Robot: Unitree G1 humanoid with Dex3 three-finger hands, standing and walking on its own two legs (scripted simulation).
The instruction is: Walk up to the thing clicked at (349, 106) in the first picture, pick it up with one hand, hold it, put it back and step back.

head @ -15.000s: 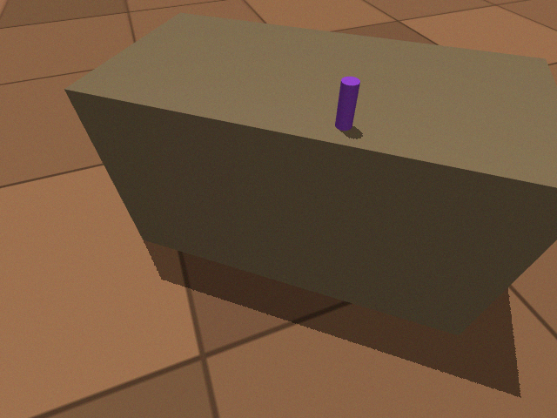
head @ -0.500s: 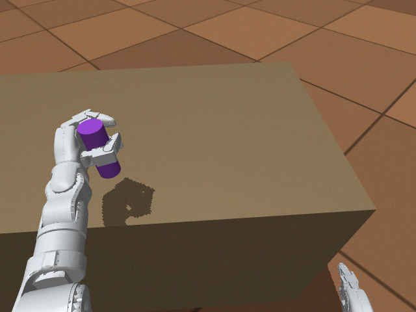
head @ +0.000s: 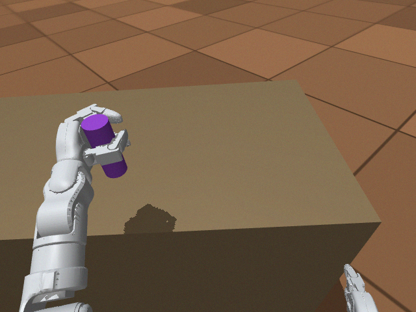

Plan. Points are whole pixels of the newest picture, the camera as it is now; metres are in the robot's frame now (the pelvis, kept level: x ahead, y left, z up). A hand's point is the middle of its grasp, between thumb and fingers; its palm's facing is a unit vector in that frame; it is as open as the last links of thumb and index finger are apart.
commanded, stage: lift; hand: left
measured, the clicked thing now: (106, 148) +0.38 +0.20 +0.18
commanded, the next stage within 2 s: hold in 0.60 s
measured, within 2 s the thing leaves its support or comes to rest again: neither
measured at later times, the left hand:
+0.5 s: hand (102, 131) +0.34 +0.17 +0.25, palm faces +0.17 -0.99 +0.00, open 5.7 cm
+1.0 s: hand (93, 120) +0.33 +0.17 +0.28, palm faces +0.15 -0.99 +0.01, open 5.7 cm
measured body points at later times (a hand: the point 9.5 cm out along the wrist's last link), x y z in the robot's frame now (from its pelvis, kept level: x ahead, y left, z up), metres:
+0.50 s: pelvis -0.01 +0.00 +0.01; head -0.05 -0.03 +0.45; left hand +0.33 +0.22 +0.25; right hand +0.16 -0.26 -0.06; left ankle +0.01 +0.12 -0.73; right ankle +0.00 -0.13 -0.73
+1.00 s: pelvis -0.01 +0.00 +0.00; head -0.06 -0.03 +0.45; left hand +0.31 +0.22 +0.28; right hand +0.17 -0.26 -0.06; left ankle +0.01 +0.12 -0.73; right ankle +0.00 -0.13 -0.73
